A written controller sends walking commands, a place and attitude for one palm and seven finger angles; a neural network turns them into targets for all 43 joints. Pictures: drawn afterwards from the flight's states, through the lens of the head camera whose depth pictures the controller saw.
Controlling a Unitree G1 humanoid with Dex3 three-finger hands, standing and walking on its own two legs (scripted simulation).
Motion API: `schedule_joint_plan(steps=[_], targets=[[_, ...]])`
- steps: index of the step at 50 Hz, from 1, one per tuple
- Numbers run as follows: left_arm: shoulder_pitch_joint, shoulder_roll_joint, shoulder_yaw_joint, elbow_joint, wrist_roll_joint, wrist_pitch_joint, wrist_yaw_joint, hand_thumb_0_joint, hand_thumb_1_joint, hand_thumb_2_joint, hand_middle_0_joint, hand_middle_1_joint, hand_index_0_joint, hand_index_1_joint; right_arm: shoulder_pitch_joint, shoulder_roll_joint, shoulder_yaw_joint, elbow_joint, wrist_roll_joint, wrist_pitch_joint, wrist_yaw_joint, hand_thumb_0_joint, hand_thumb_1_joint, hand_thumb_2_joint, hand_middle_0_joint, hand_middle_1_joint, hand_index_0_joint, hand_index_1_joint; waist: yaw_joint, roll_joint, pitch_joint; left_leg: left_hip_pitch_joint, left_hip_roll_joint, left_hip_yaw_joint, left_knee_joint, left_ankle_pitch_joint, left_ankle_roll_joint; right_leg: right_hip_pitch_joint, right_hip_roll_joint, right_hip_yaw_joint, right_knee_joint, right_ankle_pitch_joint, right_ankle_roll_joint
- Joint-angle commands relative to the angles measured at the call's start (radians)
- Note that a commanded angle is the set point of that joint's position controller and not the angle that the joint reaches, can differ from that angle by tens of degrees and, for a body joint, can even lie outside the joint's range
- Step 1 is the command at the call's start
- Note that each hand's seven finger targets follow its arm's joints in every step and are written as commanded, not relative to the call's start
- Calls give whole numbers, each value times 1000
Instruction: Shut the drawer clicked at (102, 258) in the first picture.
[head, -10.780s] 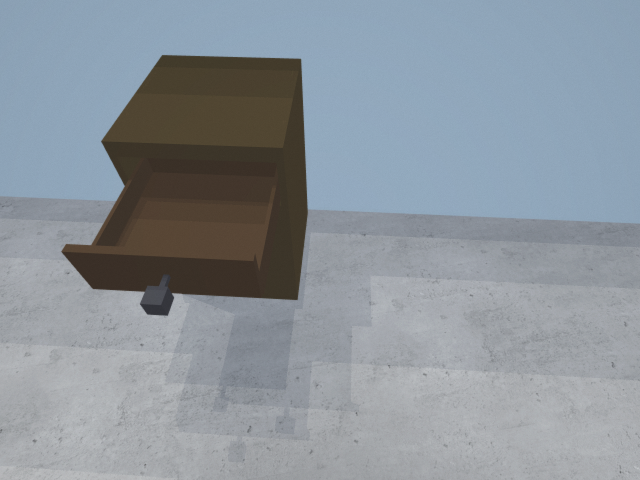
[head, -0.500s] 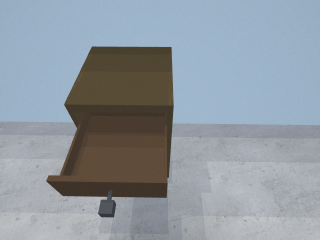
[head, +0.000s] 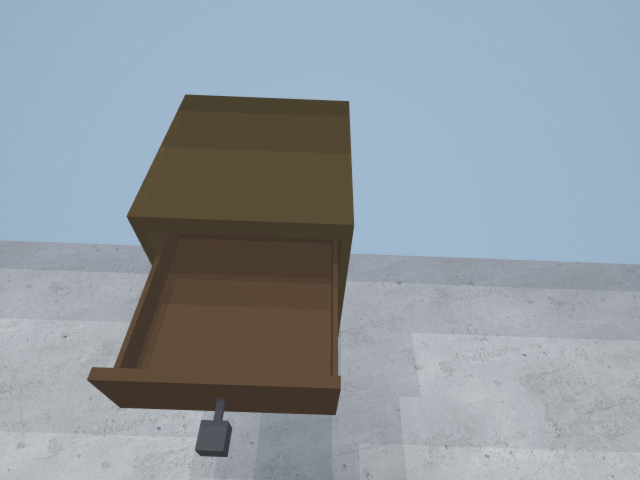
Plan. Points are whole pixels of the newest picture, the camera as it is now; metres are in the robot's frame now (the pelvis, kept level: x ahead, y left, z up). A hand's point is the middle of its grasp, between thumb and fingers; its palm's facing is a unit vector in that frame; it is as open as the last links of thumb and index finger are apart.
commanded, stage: come to a stop and stand still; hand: left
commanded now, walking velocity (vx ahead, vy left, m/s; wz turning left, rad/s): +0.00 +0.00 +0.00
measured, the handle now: (217, 424) +0.23 +0.18 -0.20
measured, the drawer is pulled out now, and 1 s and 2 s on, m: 0.30 0.30 0.30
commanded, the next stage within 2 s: look again from close up in 0.22 s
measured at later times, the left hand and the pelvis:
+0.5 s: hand out of the picture -0.01 +0.16 -0.17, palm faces +0.02 -0.98 -0.20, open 7.3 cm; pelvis +0.00 -0.01 +0.00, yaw +0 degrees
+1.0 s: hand out of the picture -0.04 +0.14 -0.17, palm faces +0.01 -0.98 -0.18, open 7.3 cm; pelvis -0.01 -0.02 +0.01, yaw +0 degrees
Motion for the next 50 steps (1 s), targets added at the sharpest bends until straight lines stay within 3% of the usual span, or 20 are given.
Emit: schedule_joint_plan(steps=[1, 11, 19, 41, 45, 48, 50], targets=[[71, 118, 27, -22, 1, -21, 9, 0, 900, 900, -200, -300, -200, -300, 59, -129, -34, -16, 3, -14, -10, 0, -900, -900, 200, 300, 200, 300, -4, 9, -43, 51, 153, -142, -75, 492, -28, -2, -43, 32, -30, 290, -64], [104, 104, 24, 13, 1, -26, 8, 0, 900, 900, -200, -300, -200, -300, 97, -108, -29, 37, 6, -23, -13, 0, -900, -900, 200, 300, 200, 300, -3, 26, -26, 59, 152, -138, -99, 494, -29, 11, -49, 32, -61, 296, -68], [128, 82, 19, 34, 1, -28, 8, 0, 900, 900, -200, -300, -200, -300, 119, -91, -24, 66, 6, -24, -14, 0, -900, -900, 200, 300, 200, 300, 0, -7, 4, 32, 152, -138, -117, 391, -23, 2, -53, 40, -90, 253, -72], [163, 55, 16, 56, 3, -28, 5, 0, 900, 900, -200, -300, -200, -300, 162, -49, -19, 101, 9, -26, -14, 0, -900, -900, 200, 300, 200, 300, 1, 13, 50, -10, 157, -133, -151, 238, -24, -50, -46, 52, -111, 169, -78], [175, 46, 15, 58, 3, -32, 5, 0, 900, 900, -200, -300, -200, -300, 170, -44, -19, 106, 9, -28, -15, 0, -900, -900, 200, 300, 200, 300, 1, -7, 32, -6, 156, -133, -140, 242, -22, -45, -46, 58, -112, 182, -80], [173, 43, 15, 58, 3, -31, 6, 0, 900, 900, -200, -300, -200, -300, 176, -41, -18, 109, 9, -29, -17, 0, -900, -900, 200, 300, 200, 300, 1, 12, 29, -2, 160, -133, -142, 267, -23, -46, -44, 55, -106, 187, -80], [175, 48, 19, 51, 2, -29, 7, 0, 900, 900, -200, -300, -200, -300, 168, -41, -21, 102, 12, -30, -18, 0, -900, -900, 200, 300, 200, 300, 3, 0, 20, 5, 166, -133, -128, 352, -23, -46, -47, 59, -93, 239, -79]])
